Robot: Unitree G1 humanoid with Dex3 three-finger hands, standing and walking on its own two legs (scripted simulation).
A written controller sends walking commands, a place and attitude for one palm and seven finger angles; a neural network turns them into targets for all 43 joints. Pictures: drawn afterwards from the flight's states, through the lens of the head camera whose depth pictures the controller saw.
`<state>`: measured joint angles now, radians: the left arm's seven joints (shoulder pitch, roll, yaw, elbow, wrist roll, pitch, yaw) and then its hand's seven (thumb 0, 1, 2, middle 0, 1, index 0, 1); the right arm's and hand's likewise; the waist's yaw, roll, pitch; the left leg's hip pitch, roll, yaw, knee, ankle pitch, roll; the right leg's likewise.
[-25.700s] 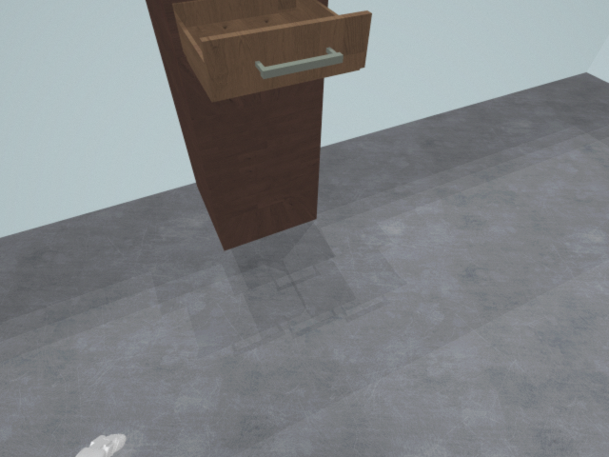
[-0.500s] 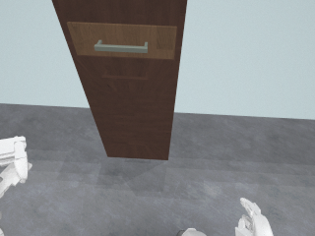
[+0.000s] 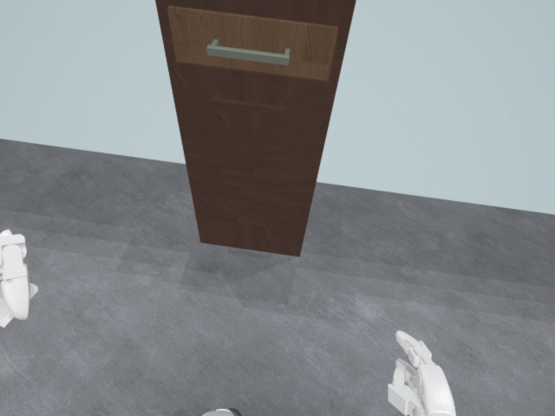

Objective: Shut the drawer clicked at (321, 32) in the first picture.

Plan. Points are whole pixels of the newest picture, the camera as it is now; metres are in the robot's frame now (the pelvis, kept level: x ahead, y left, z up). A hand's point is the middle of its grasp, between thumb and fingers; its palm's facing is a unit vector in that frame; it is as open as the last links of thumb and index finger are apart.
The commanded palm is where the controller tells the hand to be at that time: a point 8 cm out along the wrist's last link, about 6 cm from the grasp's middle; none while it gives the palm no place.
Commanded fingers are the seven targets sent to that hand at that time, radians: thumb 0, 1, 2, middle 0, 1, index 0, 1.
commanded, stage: stop stepping back and stand still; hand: left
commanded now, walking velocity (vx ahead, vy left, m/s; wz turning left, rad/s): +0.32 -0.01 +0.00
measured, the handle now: (249, 51) +0.84 +0.14 +0.11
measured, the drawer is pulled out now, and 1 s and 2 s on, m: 0.00 0.00 0.00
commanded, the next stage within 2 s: let the arm hang, fingers relaxed in 0.72 s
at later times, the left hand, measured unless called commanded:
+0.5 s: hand (21, 384) +0.11 +0.23 +0.17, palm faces +0.42 -0.79 -0.44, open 3.3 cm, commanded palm +0.05 +0.27 +0.18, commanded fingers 0.00 0.90 0.90 -1.40 -1.60 -1.40 -1.60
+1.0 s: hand out of the picture +0.07 +0.22 -0.09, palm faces +0.10 -0.94 -0.34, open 3.1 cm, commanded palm none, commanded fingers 0.00 0.90 0.90 -1.00 -1.17 -1.00 -1.17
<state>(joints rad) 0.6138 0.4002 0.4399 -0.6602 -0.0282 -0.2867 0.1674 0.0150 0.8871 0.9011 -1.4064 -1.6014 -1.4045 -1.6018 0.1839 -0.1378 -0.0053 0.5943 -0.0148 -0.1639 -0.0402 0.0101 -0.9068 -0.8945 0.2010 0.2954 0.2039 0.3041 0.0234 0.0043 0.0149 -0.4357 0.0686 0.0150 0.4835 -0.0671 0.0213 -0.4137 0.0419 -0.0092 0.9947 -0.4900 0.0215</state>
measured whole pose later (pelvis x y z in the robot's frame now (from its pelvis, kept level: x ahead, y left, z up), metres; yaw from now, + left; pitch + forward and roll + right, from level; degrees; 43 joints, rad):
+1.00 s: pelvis -0.08 +0.00 -0.02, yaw +3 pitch +0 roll +2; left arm 0.29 0.23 0.07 0.42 0.04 0.04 0.02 0.01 0.91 0.90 -1.29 -1.50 -1.29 -1.50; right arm 0.14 -0.25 0.00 0.76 -0.04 -0.03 0.00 0.01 -0.91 -0.89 0.20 0.29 0.20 0.30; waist -0.02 0.02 0.02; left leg -0.38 -0.02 0.07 0.65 -0.27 0.02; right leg -0.33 -0.03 0.00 0.71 -0.32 0.00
